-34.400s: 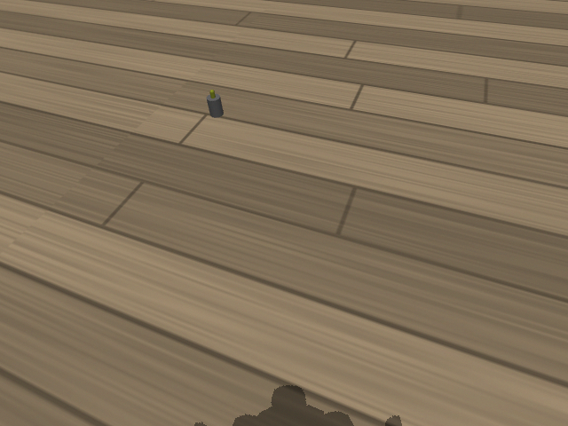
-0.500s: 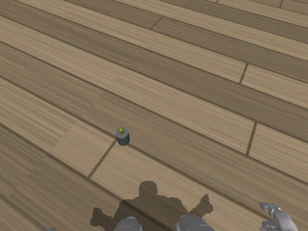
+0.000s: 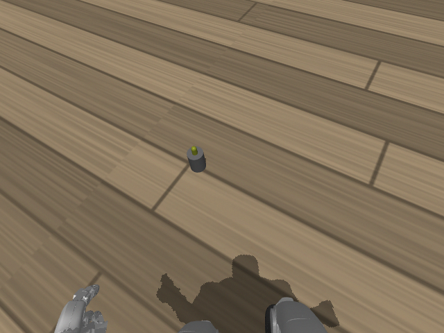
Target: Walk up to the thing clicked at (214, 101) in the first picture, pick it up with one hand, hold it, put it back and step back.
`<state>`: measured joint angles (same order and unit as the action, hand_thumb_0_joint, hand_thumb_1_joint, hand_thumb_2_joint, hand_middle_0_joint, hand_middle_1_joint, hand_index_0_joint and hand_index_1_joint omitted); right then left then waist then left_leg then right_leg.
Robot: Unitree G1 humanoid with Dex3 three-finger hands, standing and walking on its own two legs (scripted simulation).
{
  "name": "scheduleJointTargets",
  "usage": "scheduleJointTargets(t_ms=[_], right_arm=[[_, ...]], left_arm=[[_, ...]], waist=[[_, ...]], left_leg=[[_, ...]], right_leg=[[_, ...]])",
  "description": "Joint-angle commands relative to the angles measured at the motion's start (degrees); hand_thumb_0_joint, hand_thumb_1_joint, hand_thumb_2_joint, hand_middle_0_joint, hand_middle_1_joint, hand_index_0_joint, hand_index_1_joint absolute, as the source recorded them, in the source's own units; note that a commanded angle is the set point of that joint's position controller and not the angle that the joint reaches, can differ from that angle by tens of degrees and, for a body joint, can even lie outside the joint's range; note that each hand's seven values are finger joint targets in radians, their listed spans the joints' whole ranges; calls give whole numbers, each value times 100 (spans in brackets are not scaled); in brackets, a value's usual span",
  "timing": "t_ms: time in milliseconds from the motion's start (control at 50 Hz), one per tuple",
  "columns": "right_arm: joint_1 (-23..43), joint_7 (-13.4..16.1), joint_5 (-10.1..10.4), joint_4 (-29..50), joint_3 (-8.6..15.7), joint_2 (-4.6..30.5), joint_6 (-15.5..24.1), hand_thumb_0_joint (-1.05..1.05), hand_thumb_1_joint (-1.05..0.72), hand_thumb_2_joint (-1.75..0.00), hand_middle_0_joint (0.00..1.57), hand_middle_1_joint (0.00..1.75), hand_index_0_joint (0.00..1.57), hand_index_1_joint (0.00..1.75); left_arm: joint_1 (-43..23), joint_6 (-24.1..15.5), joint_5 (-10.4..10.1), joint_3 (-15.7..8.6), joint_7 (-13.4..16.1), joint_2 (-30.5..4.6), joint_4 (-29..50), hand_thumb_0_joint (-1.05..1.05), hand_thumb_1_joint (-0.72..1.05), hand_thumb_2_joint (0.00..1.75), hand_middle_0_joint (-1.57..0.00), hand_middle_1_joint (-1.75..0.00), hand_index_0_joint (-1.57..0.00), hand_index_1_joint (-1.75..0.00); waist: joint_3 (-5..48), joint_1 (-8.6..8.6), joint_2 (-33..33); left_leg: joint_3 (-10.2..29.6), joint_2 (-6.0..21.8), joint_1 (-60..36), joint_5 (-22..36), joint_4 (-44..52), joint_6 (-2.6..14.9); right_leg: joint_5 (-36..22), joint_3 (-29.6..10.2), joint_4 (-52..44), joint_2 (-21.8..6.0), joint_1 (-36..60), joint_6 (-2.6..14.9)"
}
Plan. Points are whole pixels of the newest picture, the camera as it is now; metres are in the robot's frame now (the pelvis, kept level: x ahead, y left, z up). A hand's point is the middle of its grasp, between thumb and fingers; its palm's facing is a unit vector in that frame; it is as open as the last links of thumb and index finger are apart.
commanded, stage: step back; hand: left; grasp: from the side
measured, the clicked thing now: (196, 157) +0.91 +0.19 -0.67
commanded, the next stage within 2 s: stand in 1.26 s
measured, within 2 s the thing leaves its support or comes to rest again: neither
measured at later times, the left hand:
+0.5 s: hand out of the picture -0.12 +0.26 -0.13, palm faces -0.04 -0.91 -0.42, open 7.3 cm
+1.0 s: hand out of the picture +0.01 +0.28 -0.14, palm faces -0.06 -0.92 -0.38, open 7.3 cm
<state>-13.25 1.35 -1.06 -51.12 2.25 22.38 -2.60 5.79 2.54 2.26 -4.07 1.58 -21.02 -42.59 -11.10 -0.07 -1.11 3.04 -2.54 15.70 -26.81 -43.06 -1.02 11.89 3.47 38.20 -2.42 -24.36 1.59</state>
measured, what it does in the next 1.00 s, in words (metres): walks backwards: left foot, then right foot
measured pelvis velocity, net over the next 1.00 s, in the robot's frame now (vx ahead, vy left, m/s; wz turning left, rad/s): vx -0.10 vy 0.01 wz -0.06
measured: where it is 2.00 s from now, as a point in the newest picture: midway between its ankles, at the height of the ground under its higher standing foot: outside the picture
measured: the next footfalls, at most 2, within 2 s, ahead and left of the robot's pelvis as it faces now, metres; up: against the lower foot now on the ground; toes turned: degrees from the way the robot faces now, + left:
left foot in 0.02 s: +0.02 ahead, +0.12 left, +0.00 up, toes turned -2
right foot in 0.34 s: -0.13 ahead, -0.13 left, +0.00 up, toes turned -3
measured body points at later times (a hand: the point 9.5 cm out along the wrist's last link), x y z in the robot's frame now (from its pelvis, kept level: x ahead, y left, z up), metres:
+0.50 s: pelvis -0.13 -0.01 +0.01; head -0.14 -0.03 +0.46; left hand -0.12 +0.31 -0.10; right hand -0.05 -0.33 -0.11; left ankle -0.07 +0.13 -0.68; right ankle -0.17 -0.13 -0.72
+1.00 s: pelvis -0.10 +0.01 +0.01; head -0.08 +0.01 +0.45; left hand +0.01 +0.32 -0.11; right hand -0.06 -0.31 -0.11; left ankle -0.09 +0.14 -0.72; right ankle -0.03 -0.12 -0.72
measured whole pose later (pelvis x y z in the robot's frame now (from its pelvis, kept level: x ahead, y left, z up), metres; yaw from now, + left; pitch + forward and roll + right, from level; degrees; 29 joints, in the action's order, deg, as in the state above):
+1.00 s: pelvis -0.10 +0.01 +0.01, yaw -3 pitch -4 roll +1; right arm -13.9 -0.3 -1.3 -53.9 2.6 20.9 1.4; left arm 9.5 -0.8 0.9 -3.5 -0.9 -23.1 -54.2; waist -6.4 0.5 1.7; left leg -1.2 1.1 12.3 -19.8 -35.9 -0.8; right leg 15.4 -0.1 36.7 -2.5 -19.9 1.2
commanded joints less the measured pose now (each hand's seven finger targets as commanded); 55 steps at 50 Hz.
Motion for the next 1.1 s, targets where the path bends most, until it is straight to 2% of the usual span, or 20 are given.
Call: scheduleJointTargets(t_ms=[0,40,60,140,260,300,320,360,380,440,540,640,680,720,780,920,980,1020,1040,1080], right_arm=[[-593,27,-78,297,462,1183,115,0,-90,-90,20,30,20,30],[37,-58,-148,553,590,2092,46,0,-90,-90,20,30,20,30],[380,-41,-200,662,605,2126,92,0,-90,-90,20,30,20,30],[1083,13,-226,824,344,1250,121,0,-90,-90,20,30,20,30],[477,-105,-166,628,465,1268,147,0,-90,-90,20,30,20,30],[505,-135,-178,568,502,1366,29,0,-90,-90,20,30,20,30],[402,-140,-151,544,423,1074,4,0,-90,-90,20,30,20,30],[681,-159,-161,703,332,845,59,0,-90,-90,20,30,20,30],[886,-119,-145,626,474,1213,93,0,-90,-90,20,30,20,30],[683,-255,-23,346,458,1106,194,0,-90,-90,20,30,20,30],[857,-333,-95,414,394,1031,324,0,-90,-90,20,30,20,30],[-47,-280,-79,-45,545,1087,521,0,-90,-90,20,30,20,30],[-641,-172,-194,-93,722,1683,618,0,-90,-90,20,30,20,30],[-573,-171,-58,-65,750,1918,585,0,-90,-90,20,30,20,30],[-215,-109,-60,67,561,1339,660,0,-90,-90,20,30,20,30],[224,-55,-40,184,386,1222,535,0,-90,-90,20,30,20,30],[436,-40,86,225,236,923,387,0,-90,-90,20,30,20,30],[92,-1,99,166,118,580,308,0,-90,-90,20,30,20,30],[-86,40,76,-74,259,938,233,0,-90,-90,20,30,20,30],[-120,-8,73,-282,266,1034,243,0,-90,-90,20,30,20,30]], left_arm=[[170,56,-84,-286,37,-1353,323,0,90,90,-20,-30,-20,-30],[-255,34,-193,-323,83,-1288,389,0,90,90,-20,-30,-20,-30],[-297,49,-113,-394,94,-1395,311,0,90,90,-20,-30,-20,-30],[567,81,-213,-375,-30,-1244,-250,0,90,90,-20,-30,-20,-30],[746,-313,-127,-203,-127,-1085,-485,0,90,90,-20,-30,-20,-30],[1328,-450,-76,-235,-73,-991,-886,0,90,90,-20,-30,-20,-30],[1353,-511,8,-327,-33,-1240,-1018,0,90,90,-20,-30,-20,-30],[859,-543,142,-497,0,-1895,-758,0,90,90,-20,-30,-20,-30],[351,-543,159,-532,31,-2268,-650,0,90,90,-20,-30,-20,-30],[221,-659,31,-335,0,-1471,-692,0,90,90,-20,-30,-20,-30],[983,-621,50,-458,-99,-1761,-859,0,90,90,-20,-30,-20,-30],[701,-463,-16,-241,-151,-1420,-699,0,90,90,-20,-30,-20,-30],[920,-458,-134,-29,-184,-665,-570,0,90,90,-20,-30,-20,-30],[548,-429,-96,-215,-118,-1478,-653,0,90,90,-20,-30,-20,-30],[742,-463,-128,-213,-181,-1310,-759,0,90,90,-20,-30,-20,-30],[579,-422,-178,-203,-199,-1066,-904,0,90,90,-20,-30,-20,-30],[897,-464,-124,-268,-105,-1280,-1136,0,90,90,-20,-30,-20,-30],[531,-520,-76,-328,-63,-1788,-972,0,90,90,-20,-30,-20,-30],[-109,-488,-89,-332,-78,-1920,-842,0,90,90,-20,-30,-20,-30],[-363,-456,-62,-251,-81,-1632,-797,0,90,90,-20,-30,-20,-30]], waist=[[1690,38,581],[1241,215,-1459],[933,207,-1327],[769,-382,-428],[1419,116,-1052],[1477,-136,-830],[1275,-96,-148],[619,-237,716],[121,-249,1123],[-64,12,488],[329,-409,1230],[968,71,604],[1444,207,-1269],[1014,285,-435],[783,1,-355],[865,-61,-932],[1232,-359,-266],[1382,-178,1084],[1207,-69,1084],[835,41,900]], left_leg=[[253,372,-472,1377,1819,437],[2620,2369,463,1531,2657,1772],[2996,2632,1272,1297,2838,2058],[873,1410,1077,1759,2348,1241],[1056,1474,-945,-364,2042,1261],[652,1294,-492,-104,1283,1058],[336,935,390,-61,525,780],[171,226,2178,-349,-476,125],[841,584,1290,-197,-996,114],[488,213,1323,693,-745,60],[-36,247,1314,163,155,15],[-271,115,-1044,1027,1910,199],[2802,1984,-2386,84,2828,865],[3231,2462,-1218,-441,2881,1649],[1533,1749,-1204,1608,2488,1156],[405,1431,243,3261,1775,1041],[166,996,830,1945,822,553],[-8,185,995,-142,-357,157],[51,306,302,-791,-889,117],[71,344,169,-620,-514,158]], right_leg=[[-826,-1310,-195,-911,923,366],[2411,-297,1923,482,-67,-112],[2563,-961,2984,462,212,-125],[1454,-1169,3713,861,98,-51],[2198,-570,-369,298,365,-201],[1214,-459,-2428,413,1464,-26],[970,-1038,-2449,275,2074,64],[3709,-3657,-2648,-1525,1356,825],[4360,-4313,-2862,-2180,-256,1311],[2206,-2204,-2451,-965,612,712],[2137,-1925,-2228,-1111,1444,799],[681,-1005,-697,-760,617,518],[1756,-99,1825,455,-1181,10],[2082,-898,2191,24,-939,127],[1376,-950,1911,-149,-859,108],[462,-185,-4,52,1039,-77],[-526,-369,-1054,92,2201,-5],[242,-2844,-2061,-1668,1597,710],[1179,-3079,-2185,-1994,546,1199],[1323,-2436,-2064,-1560,124,1012]])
